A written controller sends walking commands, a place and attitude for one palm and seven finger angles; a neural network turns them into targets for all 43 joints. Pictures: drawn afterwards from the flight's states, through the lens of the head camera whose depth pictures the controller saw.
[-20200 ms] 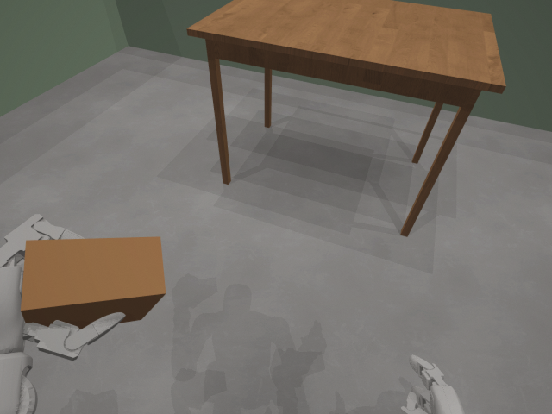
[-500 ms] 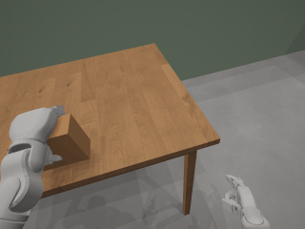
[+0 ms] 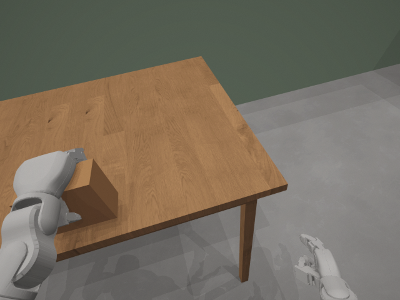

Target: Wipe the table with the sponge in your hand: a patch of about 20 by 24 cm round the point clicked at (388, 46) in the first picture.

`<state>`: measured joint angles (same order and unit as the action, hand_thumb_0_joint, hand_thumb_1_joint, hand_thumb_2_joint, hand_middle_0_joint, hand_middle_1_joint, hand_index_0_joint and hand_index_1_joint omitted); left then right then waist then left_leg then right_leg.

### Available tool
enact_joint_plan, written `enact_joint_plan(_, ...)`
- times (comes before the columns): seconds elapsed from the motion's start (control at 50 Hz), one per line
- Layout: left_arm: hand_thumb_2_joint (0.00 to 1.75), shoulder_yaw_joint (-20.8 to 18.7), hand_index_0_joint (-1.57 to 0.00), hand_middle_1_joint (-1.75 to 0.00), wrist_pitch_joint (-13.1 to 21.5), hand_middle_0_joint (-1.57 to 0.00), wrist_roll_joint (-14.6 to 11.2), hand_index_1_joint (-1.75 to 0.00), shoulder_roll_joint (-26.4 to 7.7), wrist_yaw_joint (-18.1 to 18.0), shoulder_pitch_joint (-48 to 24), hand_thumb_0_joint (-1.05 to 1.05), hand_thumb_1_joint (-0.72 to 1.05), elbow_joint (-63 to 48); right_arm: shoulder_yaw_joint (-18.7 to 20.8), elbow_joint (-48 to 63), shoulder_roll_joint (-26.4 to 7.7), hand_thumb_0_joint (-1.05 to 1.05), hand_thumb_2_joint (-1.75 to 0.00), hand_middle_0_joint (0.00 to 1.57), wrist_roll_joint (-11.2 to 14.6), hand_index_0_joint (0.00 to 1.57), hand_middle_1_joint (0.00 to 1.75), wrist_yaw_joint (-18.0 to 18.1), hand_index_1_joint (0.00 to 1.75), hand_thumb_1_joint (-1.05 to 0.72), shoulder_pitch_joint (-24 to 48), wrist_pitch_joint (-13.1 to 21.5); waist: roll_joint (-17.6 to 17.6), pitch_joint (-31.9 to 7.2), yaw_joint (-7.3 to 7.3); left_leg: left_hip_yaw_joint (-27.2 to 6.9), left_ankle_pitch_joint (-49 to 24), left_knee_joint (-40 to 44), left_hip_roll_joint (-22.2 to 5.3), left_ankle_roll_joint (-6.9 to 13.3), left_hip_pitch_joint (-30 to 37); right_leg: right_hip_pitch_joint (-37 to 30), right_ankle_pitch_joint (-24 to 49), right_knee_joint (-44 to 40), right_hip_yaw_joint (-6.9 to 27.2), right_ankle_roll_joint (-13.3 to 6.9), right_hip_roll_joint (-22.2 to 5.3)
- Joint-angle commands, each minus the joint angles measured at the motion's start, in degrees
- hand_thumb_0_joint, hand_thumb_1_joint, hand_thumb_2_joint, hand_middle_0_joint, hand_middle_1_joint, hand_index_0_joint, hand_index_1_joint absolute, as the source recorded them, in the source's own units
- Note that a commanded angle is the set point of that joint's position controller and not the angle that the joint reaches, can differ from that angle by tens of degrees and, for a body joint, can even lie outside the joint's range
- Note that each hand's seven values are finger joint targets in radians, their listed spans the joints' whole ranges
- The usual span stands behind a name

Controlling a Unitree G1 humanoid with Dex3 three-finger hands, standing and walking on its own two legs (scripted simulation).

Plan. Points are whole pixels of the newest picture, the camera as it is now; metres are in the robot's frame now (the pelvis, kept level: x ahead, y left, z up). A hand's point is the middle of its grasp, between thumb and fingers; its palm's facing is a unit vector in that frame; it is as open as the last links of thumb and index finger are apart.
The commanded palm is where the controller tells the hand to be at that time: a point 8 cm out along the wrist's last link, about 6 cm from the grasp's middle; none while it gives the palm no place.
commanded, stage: move the sponge above the wiping area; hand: left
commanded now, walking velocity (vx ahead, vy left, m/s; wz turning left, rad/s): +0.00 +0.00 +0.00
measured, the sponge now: (76, 203) +0.24 +0.30 +0.09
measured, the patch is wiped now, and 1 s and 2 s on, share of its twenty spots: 0.00 0.00 0.00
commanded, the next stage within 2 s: lower the sponge onto the table in 0.94 s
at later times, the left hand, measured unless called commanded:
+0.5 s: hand (64, 193) +0.23 +0.29 +0.14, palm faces +0.03 -0.04 -1.00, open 10.1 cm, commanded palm +0.19 +0.30 +0.22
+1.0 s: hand (53, 190) +0.22 +0.30 +0.15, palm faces +0.08 -0.03 -1.00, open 10.1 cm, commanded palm +0.19 +0.30 +0.22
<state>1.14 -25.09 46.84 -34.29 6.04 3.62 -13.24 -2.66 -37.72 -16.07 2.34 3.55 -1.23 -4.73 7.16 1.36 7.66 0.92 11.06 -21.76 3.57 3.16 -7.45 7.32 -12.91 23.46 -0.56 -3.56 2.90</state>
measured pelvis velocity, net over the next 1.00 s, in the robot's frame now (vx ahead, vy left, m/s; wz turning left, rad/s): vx -0.01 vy -0.01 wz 0.00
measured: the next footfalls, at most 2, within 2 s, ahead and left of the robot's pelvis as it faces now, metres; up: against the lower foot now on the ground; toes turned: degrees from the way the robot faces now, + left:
none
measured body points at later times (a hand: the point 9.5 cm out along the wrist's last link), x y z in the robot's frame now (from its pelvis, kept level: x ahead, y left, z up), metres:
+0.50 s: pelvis -0.01 -0.02 +0.00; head -0.02 -0.07 +0.45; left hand +0.22 +0.29 +0.20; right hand +0.24 -0.22 -0.09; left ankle +0.01 +0.09 -0.74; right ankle +0.00 -0.08 -0.74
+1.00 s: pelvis -0.01 -0.01 +0.00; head -0.02 -0.07 +0.44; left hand +0.22 +0.30 +0.21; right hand +0.23 -0.22 -0.10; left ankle +0.01 +0.09 -0.74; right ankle +0.00 -0.08 -0.74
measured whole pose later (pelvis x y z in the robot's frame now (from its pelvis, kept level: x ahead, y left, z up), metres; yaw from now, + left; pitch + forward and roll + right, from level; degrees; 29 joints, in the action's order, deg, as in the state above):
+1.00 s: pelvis -0.01 -0.01 +0.00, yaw +0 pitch -5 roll +0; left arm -3.7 -18.7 44.2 -37.9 5.2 4.1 -10.4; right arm -1.8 -39.2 -16.3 2.2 5.1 -2.7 -2.7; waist 7.3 1.7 7.5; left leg 0.6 11.5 -23.8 2.3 2.0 -7.6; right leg 6.9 -12.5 24.1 -0.8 -4.7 4.2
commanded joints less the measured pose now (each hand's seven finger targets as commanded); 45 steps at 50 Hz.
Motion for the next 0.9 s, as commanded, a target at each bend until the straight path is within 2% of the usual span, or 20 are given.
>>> enact_joint_plan(0.0, 1.3, -9.27, -1.2, -1.6, 3.15, -1.2, 2.79, -1.6, -14.0, -3.59, -16.29, 0.0, 0.1, -14.91, 1.57, 10.64, -4.13, 0.0, -0.9, 0.2, -0.26, 0.2, 0.3, 0.43, 0.3, -0.9, 12.13, 3.95, -1.32, -14.61, -0.47, -4.8, -14.42, 1.39, -1.07, -0.12, 4.35, -4.4, 11.09, -2.25, 7.01, -1.42, -1.21)
enact_joint_plan(0.08, 1.3, -16.17, -1.2, -1.6, 1.83, -1.2, 1.9, -1.6, -19.79, -4.75, -10.57, 0.0, 0.1, -13.65, 2.03, 10.98, -5.28, 0.0, -0.9, 0.2, -0.24, 0.2, 0.3, -0.74, 0.3, -0.9, 12.64, 3.4, -2.29, -12.5, 2.34, -5.71, -16.49, 1.33, -0.58, -0.72, 1.11, -5.11, 14.11, -1.16, 8.99, -2.4, -0.85)
enact_joint_plan(0.1, 1.3, -11.58, -1.2, -1.6, 1.75, -1.2, 1.79, -1.6, -13.85, -4.66, -10.3, 0.0, 0.1, -14.4, 1.68, 10.73, -4.12, 0.0, -0.9, 0.2, -0.21, 0.2, 0.3, -0.82, 0.3, -0.9, 12.79, 3.19, -2.64, -13.32, 0.52, -4.53, -16.15, 1.34, -1.34, -0.64, 2.42, -5.37, 13.7, -1.55, 7.22, -1.5, -1.51)
enact_joint_plan(0.12, 1.3, -14.8, -1.2, -1.6, 1.43, -1.2, 1.29, -1.6, -17.12, -4.92, -8.19, 0.0, 0.1, -13.1, 2.34, 10.06, -5.06, 0.0, -0.9, 0.2, -0.32, 0.2, 0.3, -0.76, 0.3, -0.9, 11.23, 2.78, -2.87, -12.46, 1.03, -4.68, -15.62, 1.69, -1.35, -0.76, 1.73, -5.62, 13.34, -1.92, 7.47, -1.45, -1.3)
enact_joint_plan(0.18, 1.3, -15.54, -1.2, -1.6, -1.0, -1.2, 0.87, -1.6, -18.14, -4.29, -7.95, 0.0, 0.1, -12.78, 1.81, 11.05, -5.11, 0.0, -0.9, 0.2, 0.38, 0.2, 0.3, -0.74, 0.3, -0.9, 14.68, 2.61, -3.74, -10.92, 1.43, -4.78, -13.43, 1.2, -0.86, -0.48, 0.99, -3.99, 11.56, -2.37, 9.75, -1.83, -0.86)
enact_joint_plan(0.2, 1.3, -12.19, -1.2, -1.6, -1.07, -1.2, 0.69, -1.6, -14.81, -3.84, -8.44, 0.0, 0.1, -12.4, 1.83, 10.81, -5.07, 0.0, -0.9, 0.2, 0.22, 0.2, 0.3, -0.62, 0.3, -0.9, 13.2, 2.48, -4.37, -11.72, 0.22, -3.98, -13.49, 1.05, -1.08, -0.4, 0.99, -4.59, 12.18, -2.11, 7.76, -1.07, -1.65)
enact_joint_plan(0.32, 1.3, -11.62, -1.2, -1.6, 0.49, -1.2, 0.71, -1.6, -16.83, -1.36, -11.47, 0.0, 0.1, -10.23, 1.92, 10.09, -5.6, 0.0, -0.9, 0.2, 0.16, 0.2, 0.3, 1.04, 0.3, -0.9, 11.67, 3.21, -5.03, -9.05, -1.24, -4.29, -8.87, 1.12, -0.73, 0.26, 1.31, -2.1, 7.45, -4.03, 8.11, -0.33, -1.55)
enact_joint_plan(0.36, 1.3, -11.73, -1.2, -1.6, 2.4, -1.2, 0.91, -1.6, -17.65, -1.21, -13.6, 0.0, 0.1, -10.85, 1.93, 10.33, -5.45, 0.0, -0.9, 0.2, -0.1, 0.2, 0.3, 1.69, 0.3, -0.9, 11.7, 3.63, -4.19, -9.92, -1.04, -4.07, -8.54, 0.86, -0.47, 0.47, 2.13, -2.49, 7.14, -4.41, 8.49, -0.26, -1.95)
enact_joint_plan(0.38, 1.3, -14.2, -1.2, -1.6, 2.96, -1.2, 1.51, -1.6, -20.97, -1.63, -16.47, 0.0, 0.1, -12.19, 1.57, 10.68, -5.26, 0.0, -0.9, 0.2, 0.28, 0.2, 0.3, 1.71, 0.3, -0.9, 13.66, 4.36, -3.15, -10.56, -0.6, -4.6, -8.48, 0.4, -0.38, 0.34, 2.62, -1.85, 6.07, -4.41, 10.94, -1.23, -1.21)
enact_joint_plan(0.4, 1.3, -11.86, -1.2, -1.6, 4.05, -1.2, 1.59, -1.6, -17.89, -1.9, -17.2, 0.0, 0.1, -11.24, 1.55, 10.2, -4.71, 0.0, -0.9, 0.2, -0.21, 0.2, 0.3, 1.91, 0.3, -0.9, 12.06, 4.53, -3.44, -11.51, -1.15, -3.91, -8.84, 0.19, -0.47, 0.32, 2.57, -2.97, 6.34, -4.2, 9.21, -0.69, -2.0)
enact_joint_plan(0.46, 1.3, -17.23, -1.2, -1.6, 6.25, -1.2, 0.87, -1.6, -22.25, -3.05, -13.88, 0.0, 0.1, -9.13, 2.32, 9.32, -5.37, 0.0, -0.9, 0.2, -0.64, 0.2, 0.3, 1.82, 0.3, -0.9, 10.78, 4.27, -3.09, -11.76, 0.21, -4.12, -10.0, 0.19, -0.31, 0.02, 1.84, -4.95, 8.58, -4.11, 9.87, -1.03, -2.17)
enact_joint_plan(0.48, 1.3, -19.1, -1.2, -1.6, 5.85, -1.2, 1.01, -1.6, -24.44, -3.46, -14.77, 0.0, 0.1, -9.31, 1.74, 9.77, -5.16, 0.0, -0.9, 0.2, -0.13, 0.2, 0.3, 1.64, 0.3, -0.9, 13.17, 4.63, -1.71, -11.57, 0.75, -4.58, -9.25, 0.02, -0.23, -0.02, 1.79, -4.03, 6.67, -4.51, 12.51, -1.83, -1.58)
enact_joint_plan(0.5, 1.3, -16.79, -1.2, -1.6, 5.87, -1.2, 0.79, -1.6, -21.42, -3.72, -15.61, 0.0, 0.1, -7.25, 1.82, 9.1, -5.01, 0.0, -0.9, 0.2, -0.39, 0.2, 0.3, 1.52, 0.3, -0.9, 11.76, 4.46, -2.05, -10.5, -0.1, -4.08, -9.55, 0.14, -0.47, -0.24, 0.88, -4.17, 7.28, -4.24, 10.32, -1.38, -2.18)
enact_joint_plan(0.56, 1.3, -16.58, -1.2, -1.6, 5.37, -1.2, -0.57, -1.6, -20.4, -3.65, -12.95, 0.0, 0.1, -8.09, 2.47, 9.21, -5.49, 0.0, -0.9, 0.2, -0.25, 0.2, 0.3, 0.98, 0.3, -0.9, 11.55, 4.01, -0.01, -11.19, 0.41, -3.98, -10.6, 0.36, -0.46, -0.45, 1.11, -4.61, 9.61, -3.76, 9.27, -1.19, -2.2)
enact_joint_plan(0.58, 1.3, -17.05, -1.2, -1.6, 4.44, -1.2, -1.1, -1.6, -20.13, -3.44, -11.56, 0.0, 0.1, -8.29, 1.82, 10.46, -4.8, 0.0, -0.9, 0.2, 0.25, 0.2, 0.3, 0.81, 0.3, -0.9, 14.11, 4.61, -0.18, -10.36, 1.13, -4.35, -9.63, -0.02, -0.48, -0.47, 0.56, -3.92, 7.79, -4.03, 11.7, -1.84, -1.94)
enact_joint_plan(0.6, 1.3, -16.26, -1.2, -1.6, 4.09, -1.2, -1.04, -1.6, -19.54, -3.31, -11.21, 0.0, 0.1, -6.38, 2.25, 9.2, -5.61, 0.0, -0.9, 0.2, -0.19, 0.2, 0.3, 0.82, 0.3, -0.9, 11.82, 4.41, -1.68, -10.46, 0.13, -3.79, -10.0, -0.25, -0.8, -0.51, -0.09, -4.28, 8.98, -3.54, 10.28, -1.31, -2.52)
enact_joint_plan(0.7, 1.3, -14.27, -1.2, -1.6, 3.2, -1.2, -1.41, -1.6, -17.48, -1.56, -8.43, 0.0, 0.1, -9.27, 2.24, 10.43, -5.51, 0.0, -0.9, 0.2, 0.04, 0.2, 0.3, 0.8, 0.3, -0.9, 12.05, 4.4, -4.02, -9.77, -0.33, -3.82, -8.89, -0.4, -0.9, -0.07, -0.31, -2.96, 7.91, -3.3, 9.62, -0.6, -2.59)
enact_joint_plan(0.78, 1.3, -18.15, -1.2, -1.6, 4.49, -1.2, -0.82, -1.6, -23.18, -2.23, -11.74, 0.0, 0.1, -9.78, 2.16, 10.78, -5.9, 0.0, -0.9, 0.2, 0.23, 0.2, 0.3, 1.45, 0.3, -0.9, 12.97, 4.93, -4.23, -8.77, 0.29, -4.52, -6.49, -0.56, -0.49, 0.03, -0.5, -1.36, 3.87, -4.18, 12.07, -1.08, -2.07)
enact_joint_plan(0.84, 1.3, -17.33, -1.2, -1.6, 6.75, -1.2, -0.55, -1.6, -21.47, -3.26, -12.77, 0.0, 0.1, -8.42, 2.69, 9.57, -5.71, 0.0, -0.9, 0.2, -0.27, 0.2, 0.3, 1.9, 0.3, -0.9, 10.48, 4.85, -3.65, -9.91, -0.2, -4.2, -7.32, -0.09, -0.49, 0.0, 0.58, -2.94, 5.32, -4.27, 9.7, -0.62, -2.25)
enact_joint_plan(0.88, 1.3, -17.99, -1.2, -1.6, 6.79, -1.2, -0.36, -1.6, -22.62, -3.87, -15.07, 0.0, 0.1, -9.21, 1.96, 10.05, -5.1, 0.0, -0.9, 0.2, 0.2, 0.2, 0.3, 1.93, 0.3, -0.9, 13.09, 5.46, -0.76, -9.81, 0.24, -4.65, -6.61, -0.16, -0.41, -0.11, 1.23, -1.87, 3.45, -4.82, 12.28, -1.63, -1.86)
